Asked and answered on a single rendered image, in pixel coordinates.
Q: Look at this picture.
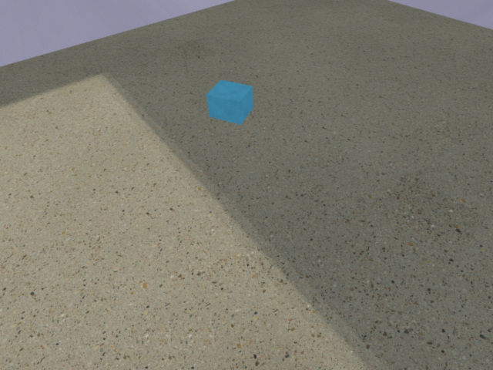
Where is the carton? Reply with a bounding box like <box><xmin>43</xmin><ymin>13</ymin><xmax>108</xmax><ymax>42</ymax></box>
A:
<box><xmin>206</xmin><ymin>80</ymin><xmax>253</xmax><ymax>125</ymax></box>

